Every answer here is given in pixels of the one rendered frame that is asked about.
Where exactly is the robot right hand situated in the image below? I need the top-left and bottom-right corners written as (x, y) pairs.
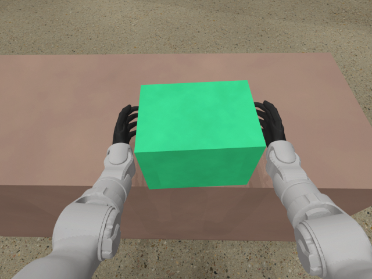
top-left (254, 101), bottom-right (286, 147)

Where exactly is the left robot upper arm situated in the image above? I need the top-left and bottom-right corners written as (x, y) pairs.
top-left (11, 202), bottom-right (121, 279)

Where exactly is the pedestal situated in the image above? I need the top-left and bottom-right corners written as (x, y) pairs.
top-left (0, 52), bottom-right (372, 242)

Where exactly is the carton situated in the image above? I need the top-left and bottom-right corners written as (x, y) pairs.
top-left (134, 80), bottom-right (266, 189)

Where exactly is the robot left hand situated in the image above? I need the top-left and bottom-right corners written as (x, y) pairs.
top-left (113, 105), bottom-right (139, 144)

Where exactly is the left robot forearm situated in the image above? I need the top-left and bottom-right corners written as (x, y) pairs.
top-left (52, 143), bottom-right (136, 249)

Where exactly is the right robot upper arm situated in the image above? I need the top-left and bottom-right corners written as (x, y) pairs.
top-left (294, 213), bottom-right (372, 279)

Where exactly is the right robot forearm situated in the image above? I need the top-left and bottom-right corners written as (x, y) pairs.
top-left (266, 140), bottom-right (372, 251)

